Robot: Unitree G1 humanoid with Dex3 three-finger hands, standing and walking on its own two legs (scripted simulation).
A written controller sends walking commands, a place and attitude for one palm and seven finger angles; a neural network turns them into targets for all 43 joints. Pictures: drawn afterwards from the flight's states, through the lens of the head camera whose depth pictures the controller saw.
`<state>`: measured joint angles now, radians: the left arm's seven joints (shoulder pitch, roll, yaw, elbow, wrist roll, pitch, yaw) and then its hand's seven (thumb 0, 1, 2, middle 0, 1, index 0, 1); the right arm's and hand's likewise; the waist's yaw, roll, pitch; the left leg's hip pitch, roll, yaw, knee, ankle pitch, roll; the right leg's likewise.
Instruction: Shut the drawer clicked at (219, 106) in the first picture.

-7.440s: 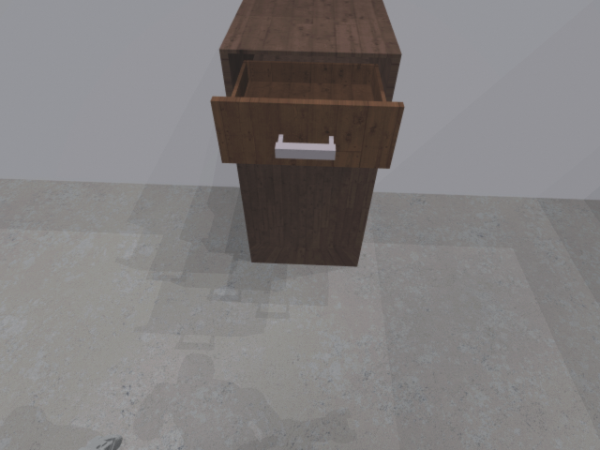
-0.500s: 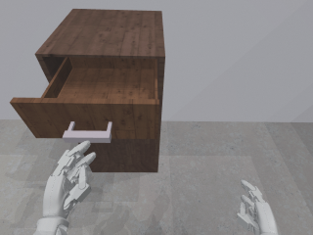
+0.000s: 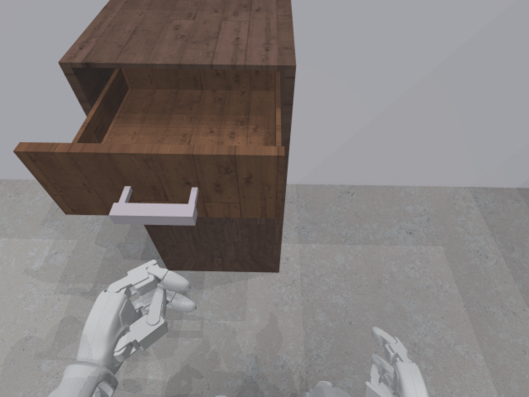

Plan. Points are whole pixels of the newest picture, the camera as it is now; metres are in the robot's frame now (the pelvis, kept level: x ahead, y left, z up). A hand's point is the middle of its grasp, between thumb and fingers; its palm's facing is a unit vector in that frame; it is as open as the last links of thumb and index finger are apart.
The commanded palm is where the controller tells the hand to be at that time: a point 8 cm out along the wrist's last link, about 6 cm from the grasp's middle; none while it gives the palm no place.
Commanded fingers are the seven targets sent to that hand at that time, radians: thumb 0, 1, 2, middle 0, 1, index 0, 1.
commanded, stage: raise the hand and make a fist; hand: left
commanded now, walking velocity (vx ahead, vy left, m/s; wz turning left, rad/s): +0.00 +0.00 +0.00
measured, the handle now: (157, 203) +0.39 +0.19 +0.07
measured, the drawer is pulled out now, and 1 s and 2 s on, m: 0.23 0.23 0.23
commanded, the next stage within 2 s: bring the fist close to the handle in 1.10 s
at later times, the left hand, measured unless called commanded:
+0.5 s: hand (124, 304) +0.20 +0.16 +0.14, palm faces +0.08 -0.99 -0.06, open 3.1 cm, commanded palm +0.16 +0.20 +0.15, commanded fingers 0.00 0.90 0.90 -1.40 -1.60 -1.40 -1.60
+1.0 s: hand (134, 296) +0.21 +0.14 +0.16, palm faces +0.00 -1.00 -0.06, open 3.3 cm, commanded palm +0.17 +0.20 +0.17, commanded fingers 0.00 0.90 0.90 -1.40 -1.60 -1.40 -1.60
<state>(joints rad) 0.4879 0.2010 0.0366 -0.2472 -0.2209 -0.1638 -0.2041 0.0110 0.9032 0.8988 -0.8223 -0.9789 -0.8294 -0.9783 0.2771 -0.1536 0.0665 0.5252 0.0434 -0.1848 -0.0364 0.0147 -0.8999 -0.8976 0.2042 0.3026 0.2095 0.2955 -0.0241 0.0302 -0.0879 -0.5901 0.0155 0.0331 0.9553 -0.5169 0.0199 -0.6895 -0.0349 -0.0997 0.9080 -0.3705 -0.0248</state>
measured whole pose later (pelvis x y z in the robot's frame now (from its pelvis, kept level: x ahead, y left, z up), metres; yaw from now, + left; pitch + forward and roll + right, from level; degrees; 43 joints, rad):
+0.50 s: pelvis +0.02 +0.01 +0.02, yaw +1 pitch +4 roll -1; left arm 0.61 0.18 0.02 -0.50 -0.18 -0.15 -0.06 0.01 0.90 0.90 -1.31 -1.51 -1.32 -1.51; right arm 0.24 -0.21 0.05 0.47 0.04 -0.26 -0.03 0.01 -0.90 -0.90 0.20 0.30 0.20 0.29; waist 0.03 0.05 -0.10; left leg -0.41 0.01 0.02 0.84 -0.51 0.03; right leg -0.50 -0.04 -0.11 0.80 -0.37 -0.01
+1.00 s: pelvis +0.02 +0.00 +0.03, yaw +1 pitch +1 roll -1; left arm 0.56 0.19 0.03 -0.50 -0.20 -0.02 -0.13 0.01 0.90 0.90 -1.40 -1.60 -1.40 -1.60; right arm 0.27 -0.24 0.05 0.57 0.05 -0.30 -0.05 0.01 -0.90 -0.90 0.20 0.30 0.20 0.29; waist 0.03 0.05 -0.06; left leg -0.27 0.01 0.02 0.70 -0.44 0.02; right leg -0.37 -0.03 -0.11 0.67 -0.32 -0.02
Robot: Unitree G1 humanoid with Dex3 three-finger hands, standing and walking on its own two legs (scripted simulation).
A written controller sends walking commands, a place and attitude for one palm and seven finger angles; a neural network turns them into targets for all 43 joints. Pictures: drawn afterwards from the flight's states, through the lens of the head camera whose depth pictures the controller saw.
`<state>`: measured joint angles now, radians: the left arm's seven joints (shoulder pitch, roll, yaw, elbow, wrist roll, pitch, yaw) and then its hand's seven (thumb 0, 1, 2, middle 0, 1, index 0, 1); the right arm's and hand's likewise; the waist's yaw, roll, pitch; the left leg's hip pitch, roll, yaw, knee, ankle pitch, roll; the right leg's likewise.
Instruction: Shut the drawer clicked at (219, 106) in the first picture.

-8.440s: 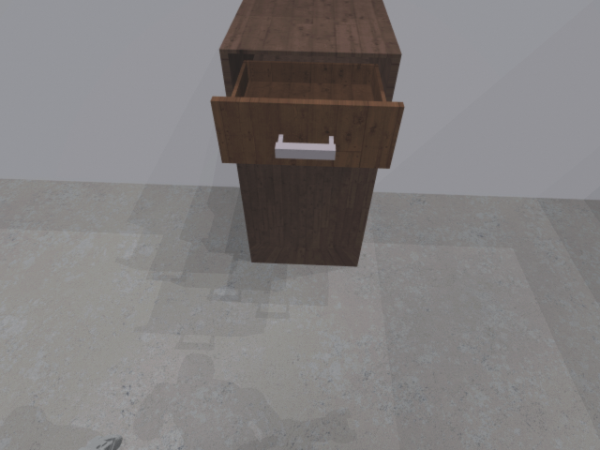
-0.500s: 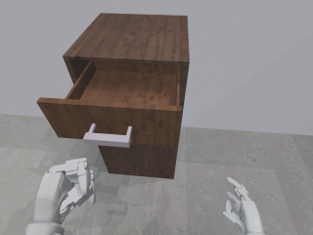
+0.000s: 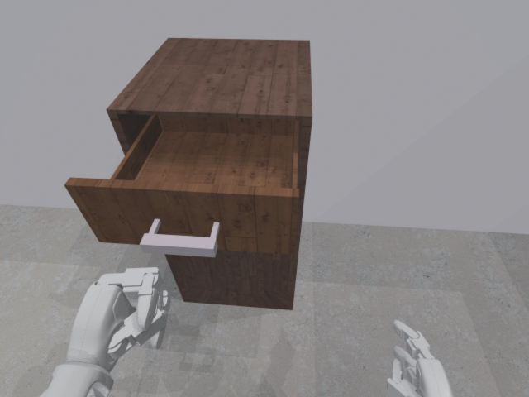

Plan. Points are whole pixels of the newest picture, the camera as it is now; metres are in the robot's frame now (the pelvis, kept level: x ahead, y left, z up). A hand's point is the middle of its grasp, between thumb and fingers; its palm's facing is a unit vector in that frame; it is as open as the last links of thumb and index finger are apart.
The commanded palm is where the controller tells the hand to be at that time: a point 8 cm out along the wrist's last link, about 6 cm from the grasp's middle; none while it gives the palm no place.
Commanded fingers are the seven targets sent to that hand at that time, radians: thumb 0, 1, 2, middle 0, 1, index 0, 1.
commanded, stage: raise the hand and make a fist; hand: left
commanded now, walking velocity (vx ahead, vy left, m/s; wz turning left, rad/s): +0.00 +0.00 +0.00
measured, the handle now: (182, 235) +0.37 +0.18 +0.03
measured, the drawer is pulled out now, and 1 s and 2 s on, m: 0.23 0.23 0.23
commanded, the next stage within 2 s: bring the fist close to the handle in 0.10 s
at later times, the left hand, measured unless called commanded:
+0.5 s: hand (167, 308) +0.20 +0.14 +0.10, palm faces +0.04 -1.00 -0.06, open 3.3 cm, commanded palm +0.17 +0.19 +0.10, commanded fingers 0.00 0.90 0.90 -1.40 -1.60 -1.40 -1.60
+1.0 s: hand (191, 298) +0.24 +0.13 +0.06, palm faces +0.00 -1.00 -0.05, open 3.3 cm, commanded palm +0.22 +0.19 +0.05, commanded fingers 0.00 0.90 0.90 -1.40 -1.60 -1.40 -1.60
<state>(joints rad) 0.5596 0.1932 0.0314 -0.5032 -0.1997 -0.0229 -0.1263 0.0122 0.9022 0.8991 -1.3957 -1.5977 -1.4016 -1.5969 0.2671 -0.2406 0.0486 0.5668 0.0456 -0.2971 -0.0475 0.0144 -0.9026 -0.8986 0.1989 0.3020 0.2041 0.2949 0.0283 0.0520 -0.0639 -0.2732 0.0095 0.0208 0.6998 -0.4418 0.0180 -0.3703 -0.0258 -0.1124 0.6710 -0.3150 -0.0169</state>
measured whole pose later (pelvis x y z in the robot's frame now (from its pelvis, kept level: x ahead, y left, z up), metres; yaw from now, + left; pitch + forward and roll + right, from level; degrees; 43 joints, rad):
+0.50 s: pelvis -0.01 -0.01 +0.00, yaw +0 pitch +2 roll -1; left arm 0.43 0.18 0.05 -0.32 -0.19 -0.10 -0.09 0.01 0.90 0.90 -1.40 -1.60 -1.40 -1.60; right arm 0.25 -0.23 0.06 0.58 0.03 -0.31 -0.05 0.01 -0.90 -0.90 0.20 0.30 0.20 0.29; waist 0.03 0.04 -0.04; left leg -0.31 0.01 0.02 0.70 -0.43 0.01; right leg -0.41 -0.02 -0.12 0.68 -0.31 -0.03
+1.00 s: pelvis -0.01 -0.01 -0.01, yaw +0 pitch +7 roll +0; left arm 0.25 0.16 0.04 -0.04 -0.16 -0.27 -0.09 0.01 0.90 0.90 -1.40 -1.60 -1.40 -1.60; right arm 0.25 -0.24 0.04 0.59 0.01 -0.26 -0.02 0.01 -0.90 -0.90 0.20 0.30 0.20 0.29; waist -0.01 0.03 -0.05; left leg -0.47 0.01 0.02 0.80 -0.46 0.01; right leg -0.57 -0.03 -0.11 0.78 -0.33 -0.03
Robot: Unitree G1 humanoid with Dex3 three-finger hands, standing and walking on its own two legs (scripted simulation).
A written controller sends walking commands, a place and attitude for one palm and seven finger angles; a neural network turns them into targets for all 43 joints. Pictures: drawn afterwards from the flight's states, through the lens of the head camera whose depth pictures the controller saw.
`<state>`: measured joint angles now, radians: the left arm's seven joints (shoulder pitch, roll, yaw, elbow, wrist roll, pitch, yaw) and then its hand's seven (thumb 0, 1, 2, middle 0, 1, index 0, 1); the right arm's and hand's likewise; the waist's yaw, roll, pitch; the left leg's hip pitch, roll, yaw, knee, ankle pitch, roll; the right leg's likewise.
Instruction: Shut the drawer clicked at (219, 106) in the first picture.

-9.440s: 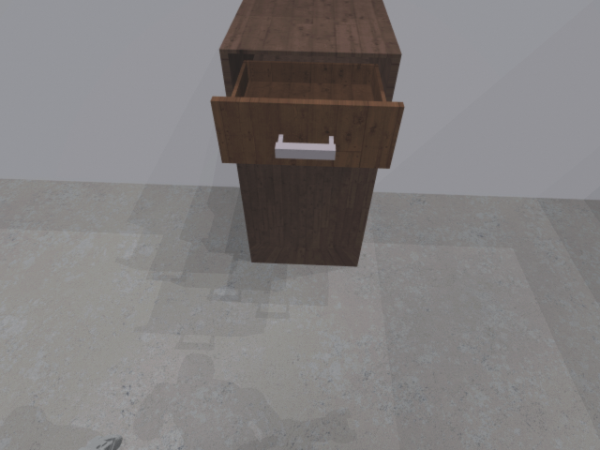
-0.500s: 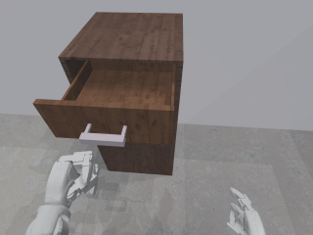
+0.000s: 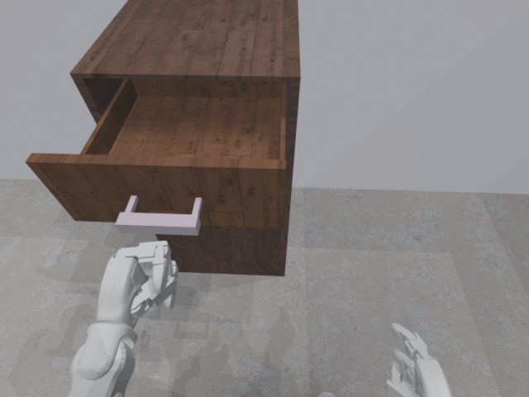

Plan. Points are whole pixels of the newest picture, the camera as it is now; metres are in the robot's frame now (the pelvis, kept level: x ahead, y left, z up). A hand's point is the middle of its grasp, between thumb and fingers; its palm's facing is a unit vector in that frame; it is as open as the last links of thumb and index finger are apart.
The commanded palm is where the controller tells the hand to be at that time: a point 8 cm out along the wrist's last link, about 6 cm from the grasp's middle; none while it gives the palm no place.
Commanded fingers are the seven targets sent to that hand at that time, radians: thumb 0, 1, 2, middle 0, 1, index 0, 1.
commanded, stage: bring the fist close to the handle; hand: left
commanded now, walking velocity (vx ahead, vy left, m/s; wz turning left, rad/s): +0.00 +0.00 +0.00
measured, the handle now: (162, 213) +0.38 +0.19 +0.05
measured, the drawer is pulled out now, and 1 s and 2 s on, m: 0.23 0.23 0.11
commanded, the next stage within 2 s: push the drawer shut in 0.60 s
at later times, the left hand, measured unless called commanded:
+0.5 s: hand (181, 269) +0.29 +0.14 +0.05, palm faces +0.01 -1.00 -0.04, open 3.3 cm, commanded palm +0.25 +0.20 +0.05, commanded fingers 0.00 0.90 0.90 -1.40 -1.60 -1.40 -1.60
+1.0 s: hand (186, 256) +0.31 +0.14 +0.05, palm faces -0.02 -1.00 -0.05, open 3.2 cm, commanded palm +0.29 +0.20 +0.05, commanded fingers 0.00 0.90 0.90 -1.40 -1.60 -1.40 -1.60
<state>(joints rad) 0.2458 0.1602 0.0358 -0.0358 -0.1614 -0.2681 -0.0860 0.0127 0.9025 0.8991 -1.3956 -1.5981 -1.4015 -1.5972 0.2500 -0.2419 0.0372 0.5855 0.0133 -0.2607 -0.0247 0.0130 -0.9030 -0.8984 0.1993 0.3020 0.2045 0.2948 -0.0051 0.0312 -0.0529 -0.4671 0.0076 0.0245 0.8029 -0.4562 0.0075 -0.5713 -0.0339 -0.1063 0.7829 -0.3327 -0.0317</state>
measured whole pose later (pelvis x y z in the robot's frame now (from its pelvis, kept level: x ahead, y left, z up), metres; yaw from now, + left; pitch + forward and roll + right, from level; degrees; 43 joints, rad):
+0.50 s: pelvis +0.00 +0.00 -0.01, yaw -1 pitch +10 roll +0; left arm 0.11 0.15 0.05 0.13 -0.16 -0.33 -0.06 0.01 0.90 0.90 -1.40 -1.60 -1.40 -1.60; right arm 0.25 -0.23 0.03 0.57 0.01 -0.17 -0.01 0.01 -0.90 -0.90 0.20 0.30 0.20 0.29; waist -0.02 0.02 -0.07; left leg -0.56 0.00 0.04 0.86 -0.48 0.01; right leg -0.67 -0.04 -0.09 0.85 -0.35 -0.03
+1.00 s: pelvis +0.00 +0.00 -0.01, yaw +0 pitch +10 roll +0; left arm 0.00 0.16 0.05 0.21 -0.15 -0.33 -0.07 0.00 0.89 0.91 -1.40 -1.60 -1.40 -1.60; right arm 0.23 -0.24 0.03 0.58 0.02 -0.15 -0.02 0.01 -0.90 -0.90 0.20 0.30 0.20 0.29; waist -0.02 0.03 -0.07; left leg -0.58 0.00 0.03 0.88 -0.48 0.01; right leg -0.68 -0.04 -0.10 0.86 -0.36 -0.03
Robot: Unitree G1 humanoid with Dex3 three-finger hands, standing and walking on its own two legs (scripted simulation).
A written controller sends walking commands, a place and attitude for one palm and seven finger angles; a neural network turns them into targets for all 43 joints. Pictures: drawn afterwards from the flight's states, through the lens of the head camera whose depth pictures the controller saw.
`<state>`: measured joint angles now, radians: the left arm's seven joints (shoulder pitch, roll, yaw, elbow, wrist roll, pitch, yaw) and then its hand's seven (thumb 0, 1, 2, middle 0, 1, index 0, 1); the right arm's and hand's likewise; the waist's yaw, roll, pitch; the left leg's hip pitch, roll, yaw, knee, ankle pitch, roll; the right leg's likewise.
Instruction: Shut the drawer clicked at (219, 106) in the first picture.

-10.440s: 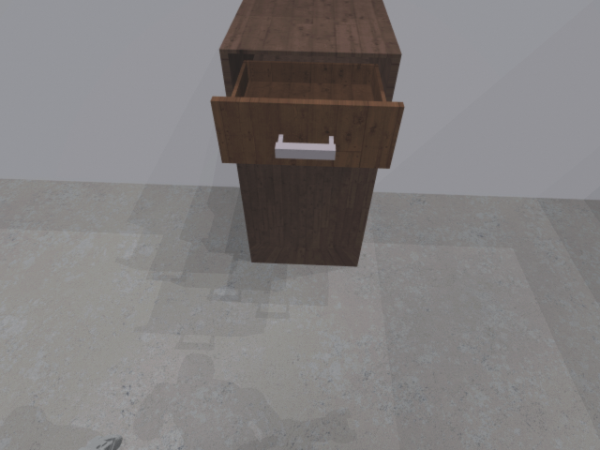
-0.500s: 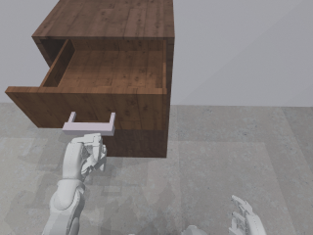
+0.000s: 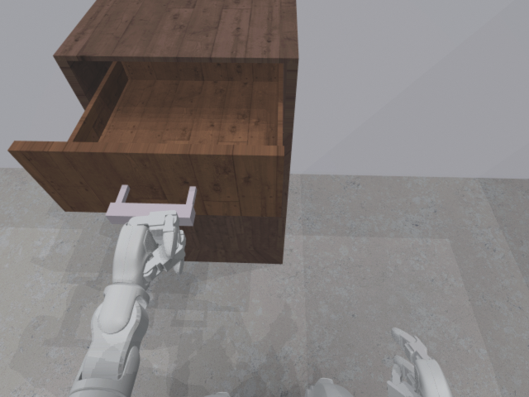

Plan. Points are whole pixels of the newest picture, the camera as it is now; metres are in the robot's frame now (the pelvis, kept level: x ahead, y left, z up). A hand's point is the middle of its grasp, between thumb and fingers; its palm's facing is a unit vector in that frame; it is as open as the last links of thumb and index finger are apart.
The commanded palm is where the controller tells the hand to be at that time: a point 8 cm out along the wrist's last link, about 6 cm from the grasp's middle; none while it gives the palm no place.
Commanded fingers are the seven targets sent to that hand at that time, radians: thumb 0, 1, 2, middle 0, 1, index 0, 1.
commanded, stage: push the drawer shut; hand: left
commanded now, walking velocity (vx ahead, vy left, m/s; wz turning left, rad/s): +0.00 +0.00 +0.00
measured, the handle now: (155, 202) +0.39 +0.19 +0.06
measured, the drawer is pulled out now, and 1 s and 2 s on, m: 0.23 0.11 0.00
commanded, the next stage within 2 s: none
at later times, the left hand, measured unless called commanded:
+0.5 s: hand (185, 214) +0.37 +0.14 +0.06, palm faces -0.01 -1.00 -0.06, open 2.8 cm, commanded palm +0.35 +0.20 +0.06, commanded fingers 0.00 0.90 0.90 -1.40 -1.60 -1.40 -1.60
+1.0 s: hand (190, 184) +0.43 +0.14 +0.06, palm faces +0.00 -1.00 -0.04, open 2.8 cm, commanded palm +0.41 +0.20 +0.06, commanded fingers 0.00 0.90 0.90 -1.40 -1.60 -1.40 -1.60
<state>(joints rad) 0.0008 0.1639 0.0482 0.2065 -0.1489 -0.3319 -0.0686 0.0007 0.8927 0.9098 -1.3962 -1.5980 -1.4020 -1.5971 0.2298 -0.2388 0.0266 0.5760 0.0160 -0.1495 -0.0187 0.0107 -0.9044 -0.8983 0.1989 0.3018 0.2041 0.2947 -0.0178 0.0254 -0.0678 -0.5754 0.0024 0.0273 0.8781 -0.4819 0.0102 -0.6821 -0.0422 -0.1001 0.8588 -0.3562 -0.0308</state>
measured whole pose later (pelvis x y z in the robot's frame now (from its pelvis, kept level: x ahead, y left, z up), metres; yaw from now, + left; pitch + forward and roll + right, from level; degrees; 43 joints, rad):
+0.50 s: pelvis -0.02 +0.00 +0.00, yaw +0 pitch +11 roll +0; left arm -0.37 0.22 0.13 0.60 -0.15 -0.37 -0.08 -0.06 0.81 0.93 -1.40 -1.60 -1.40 -1.60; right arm 0.25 -0.25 0.04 0.64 0.02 -0.12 -0.04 0.01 -0.90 -0.90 0.20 0.30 0.20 0.29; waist -0.05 0.01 -0.05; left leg -0.63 0.00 0.03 0.89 -0.45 0.01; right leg -0.73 -0.04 -0.10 0.85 -0.32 -0.04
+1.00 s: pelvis -0.02 +0.00 -0.01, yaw -1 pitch +14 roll +0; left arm -0.63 0.28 0.26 0.92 -0.12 -0.45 -0.12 -0.05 0.79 0.90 -1.40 -1.60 -1.40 -1.60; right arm 0.32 -0.26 0.02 0.65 0.00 -0.06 -0.01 0.01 -0.91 -0.90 0.20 0.30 0.20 0.29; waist -0.10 0.01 -0.06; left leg -0.70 0.01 0.05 0.90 -0.46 0.01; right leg -0.81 -0.03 -0.08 0.86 -0.31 -0.03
